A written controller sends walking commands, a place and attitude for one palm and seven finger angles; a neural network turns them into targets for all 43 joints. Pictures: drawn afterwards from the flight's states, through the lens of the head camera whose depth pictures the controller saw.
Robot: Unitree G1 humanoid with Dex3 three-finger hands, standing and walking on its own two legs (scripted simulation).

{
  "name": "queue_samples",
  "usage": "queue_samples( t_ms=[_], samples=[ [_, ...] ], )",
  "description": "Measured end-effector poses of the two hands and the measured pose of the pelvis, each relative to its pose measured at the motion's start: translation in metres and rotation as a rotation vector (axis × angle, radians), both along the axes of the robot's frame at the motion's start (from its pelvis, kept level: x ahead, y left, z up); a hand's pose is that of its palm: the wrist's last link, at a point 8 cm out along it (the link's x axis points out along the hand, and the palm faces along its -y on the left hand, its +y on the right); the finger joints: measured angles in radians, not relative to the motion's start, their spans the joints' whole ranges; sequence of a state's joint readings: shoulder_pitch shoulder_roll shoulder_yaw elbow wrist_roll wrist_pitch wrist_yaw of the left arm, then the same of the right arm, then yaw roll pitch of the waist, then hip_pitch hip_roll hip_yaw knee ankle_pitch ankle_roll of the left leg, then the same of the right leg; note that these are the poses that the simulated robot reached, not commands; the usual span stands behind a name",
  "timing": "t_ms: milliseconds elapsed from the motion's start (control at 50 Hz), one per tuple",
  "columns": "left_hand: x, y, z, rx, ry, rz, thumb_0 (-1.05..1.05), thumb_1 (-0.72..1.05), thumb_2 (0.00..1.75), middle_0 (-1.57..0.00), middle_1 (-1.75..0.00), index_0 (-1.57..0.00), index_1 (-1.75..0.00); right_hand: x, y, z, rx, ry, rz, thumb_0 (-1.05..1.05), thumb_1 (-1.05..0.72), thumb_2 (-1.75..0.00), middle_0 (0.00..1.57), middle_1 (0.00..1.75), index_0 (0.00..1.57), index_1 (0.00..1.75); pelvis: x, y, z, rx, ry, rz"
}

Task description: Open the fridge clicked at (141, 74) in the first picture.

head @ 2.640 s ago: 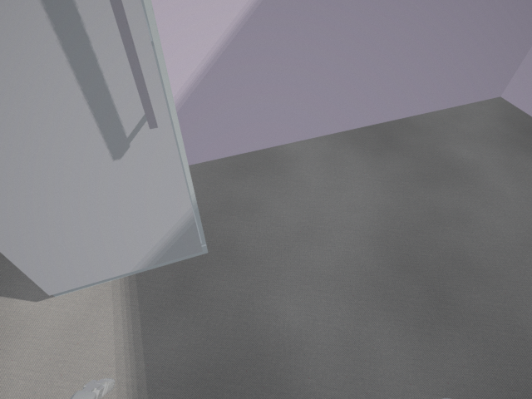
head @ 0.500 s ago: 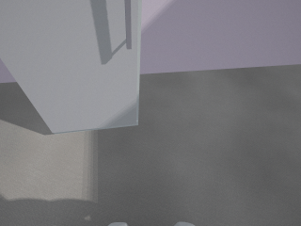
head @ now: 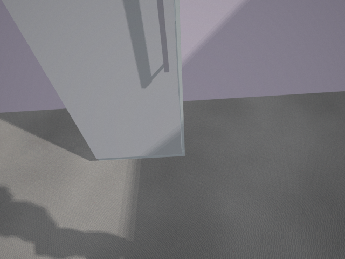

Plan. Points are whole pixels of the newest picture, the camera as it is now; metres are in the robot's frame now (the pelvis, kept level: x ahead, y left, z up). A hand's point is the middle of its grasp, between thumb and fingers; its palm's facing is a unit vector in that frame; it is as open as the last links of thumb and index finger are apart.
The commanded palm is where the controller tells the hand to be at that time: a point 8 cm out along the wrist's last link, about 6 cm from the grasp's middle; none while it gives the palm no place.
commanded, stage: take the last steps up to it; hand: right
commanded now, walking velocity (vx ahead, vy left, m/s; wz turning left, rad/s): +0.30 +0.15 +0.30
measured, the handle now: (161, 9) +0.83 +0.05 +0.23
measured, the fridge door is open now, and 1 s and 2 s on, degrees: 0 0 0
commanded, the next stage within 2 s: come to a stop and stand still in 1.08 s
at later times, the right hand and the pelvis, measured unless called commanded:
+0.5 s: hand out of the picture +0.16 -0.13 -0.17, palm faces -0.23 +0.97 -0.09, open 7.4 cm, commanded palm none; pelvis +0.05 +0.02 +0.02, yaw +9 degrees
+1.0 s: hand (198, 237) +0.22 -0.05 -0.18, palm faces -0.04 +0.98 -0.18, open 7.2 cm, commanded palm none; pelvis +0.22 +0.13 +0.00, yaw +6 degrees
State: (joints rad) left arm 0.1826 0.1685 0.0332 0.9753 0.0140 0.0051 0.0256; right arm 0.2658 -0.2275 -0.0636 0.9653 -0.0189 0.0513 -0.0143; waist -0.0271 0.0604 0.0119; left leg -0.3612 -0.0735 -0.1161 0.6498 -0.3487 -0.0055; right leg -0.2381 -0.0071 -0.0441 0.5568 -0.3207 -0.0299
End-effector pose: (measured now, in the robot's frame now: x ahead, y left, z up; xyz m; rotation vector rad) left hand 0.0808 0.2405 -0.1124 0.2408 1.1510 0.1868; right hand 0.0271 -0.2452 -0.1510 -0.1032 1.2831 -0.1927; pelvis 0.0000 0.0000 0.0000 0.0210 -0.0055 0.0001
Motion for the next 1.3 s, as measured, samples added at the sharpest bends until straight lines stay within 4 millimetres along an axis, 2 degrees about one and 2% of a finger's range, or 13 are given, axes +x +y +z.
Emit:
queue_samples(
  t_ms=[160, 300, 380, 480, 620, 680, 720, 880, 980, 1060, 1140, 1220, 1300],
  samples=[
    [-0.070, -0.026, 0.011, -0.003, 0.088, 0.110, 0.00, 0.90, 0.90, -0.21, -0.30, -0.20, -0.30, 0.016, -0.028, 0.012, 0.016, 0.004, 0.087, 0.01, -0.91, -0.90, 0.20, 0.30, 0.20, 0.30, 0.002, -0.019, 0.015, 0.037, -0.001, 0.065],
    [-0.138, -0.034, 0.012, -0.011, 0.226, 0.258, 0.00, 0.90, 0.90, -0.21, -0.30, -0.20, -0.30, 0.039, -0.020, 0.011, 0.033, 0.059, 0.167, 0.01, -0.91, -0.90, 0.20, 0.30, 0.19, 0.29, 0.015, -0.017, 0.018, 0.038, 0.009, 0.120],
    [-0.173, -0.037, 0.016, -0.027, 0.328, 0.336, 0.00, 0.90, 0.90, -0.21, -0.30, -0.20, -0.30, 0.067, 0.003, 0.009, 0.056, 0.070, 0.225, 0.01, -0.91, -0.90, 0.20, 0.30, 0.19, 0.29, 0.026, -0.006, 0.018, 0.036, 0.011, 0.143],
    [-0.202, -0.036, 0.021, -0.069, 0.457, 0.412, 0.00, 0.90, 0.90, -0.21, -0.30, -0.20, -0.30, 0.122, 0.050, 0.008, 0.090, 0.031, 0.301, 0.01, -0.92, -0.90, 0.20, 0.30, 0.19, 0.29, 0.046, 0.017, 0.017, 0.030, 0.019, 0.159],
    [-0.198, -0.011, 0.007, -0.160, 0.587, 0.468, 0.00, 0.90, 0.90, -0.21, -0.30, -0.20, -0.30, 0.219, 0.136, 0.007, 0.101, -0.100, 0.378, 0.01, -0.91, -0.90, 0.20, 0.30, 0.19, 0.30, 0.089, 0.070, 0.001, 0.004, 0.038, 0.161],
    [-0.172, 0.015, -0.011, -0.195, 0.606, 0.442, 0.00, 0.90, 0.90, -0.21, -0.30, -0.20, -0.30, 0.244, 0.161, 0.004, 0.083, -0.172, 0.352, 0.01, -0.91, -0.90, 0.20, 0.30, 0.20, 0.30, 0.109, 0.093, -0.011, 0.002, 0.029, 0.145],
    [-0.135, 0.037, -0.019, -0.191, 0.560, 0.407, 0.00, 0.90, 0.90, -0.21, -0.30, -0.20, -0.30, 0.245, 0.167, 0.008, 0.073, -0.172, 0.314, 0.01, -0.91, -0.90, 0.20, 0.30, 0.20, 0.30, 0.122, 0.104, -0.008, 0.001, 0.020, 0.131],
    [0.079, 0.119, -0.025, -0.101, 0.158, 0.212, 0.00, 0.91, 0.90, -0.20, -0.30, -0.20, -0.30, 0.231, 0.145, 0.020, -0.030, -0.102, 0.165, -0.04, -0.95, -0.90, 0.21, 0.30, 0.20, 0.30, 0.178, 0.126, 0.004, 0.022, 0.013, 0.098],
    [0.198, 0.130, -0.013, -0.074, -0.030, 0.117, 0.00, 0.91, 0.90, -0.20, -0.30, -0.19, -0.30, 0.200, 0.145, 0.004, -0.004, 0.069, 0.122, -0.02, -0.94, -0.90, 0.20, 0.30, 0.20, 0.30, 0.216, 0.127, 0.000, 0.042, 0.008, 0.097],
    [0.270, 0.120, -0.007, -0.053, -0.093, 0.041, 0.00, 0.91, 0.90, -0.20, -0.30, -0.19, -0.30, 0.181, 0.150, -0.012, 0.054, 0.206, 0.072, -0.01, -0.92, -0.90, 0.20, 0.30, 0.20, 0.30, 0.252, 0.122, -0.008, 0.048, -0.001, 0.094],
    [0.303, 0.105, -0.006, -0.036, -0.108, 0.017, 0.00, 0.91, 0.90, -0.20, -0.30, -0.20, -0.30, 0.185, 0.152, -0.019, 0.104, 0.302, 0.054, 0.00, -0.92, -0.90, 0.20, 0.30, 0.20, 0.30, 0.282, 0.113, -0.012, 0.030, -0.019, 0.109],
    [0.290, 0.096, -0.002, -0.041, -0.044, 0.082, -0.01, 0.91, 0.90, -0.20, -0.30, -0.20, -0.30, 0.224, 0.147, -0.009, 0.109, 0.273, 0.078, 0.01, -0.92, -0.90, 0.20, 0.30, 0.20, 0.30, 0.302, 0.107, 0.001, 0.035, -0.027, 0.115],
    [0.276, 0.108, 0.007, 0.007, 0.020, 0.136, -0.04, 0.96, 0.90, -0.21, -0.30, -0.20, -0.30, 0.275, 0.143, -0.003, 0.087, 0.193, 0.094, 0.01, -0.91, -0.90, 0.20, 0.30, 0.20, 0.30, 0.315, 0.106, 0.010, 0.031, -0.022, 0.112]
  ],
)
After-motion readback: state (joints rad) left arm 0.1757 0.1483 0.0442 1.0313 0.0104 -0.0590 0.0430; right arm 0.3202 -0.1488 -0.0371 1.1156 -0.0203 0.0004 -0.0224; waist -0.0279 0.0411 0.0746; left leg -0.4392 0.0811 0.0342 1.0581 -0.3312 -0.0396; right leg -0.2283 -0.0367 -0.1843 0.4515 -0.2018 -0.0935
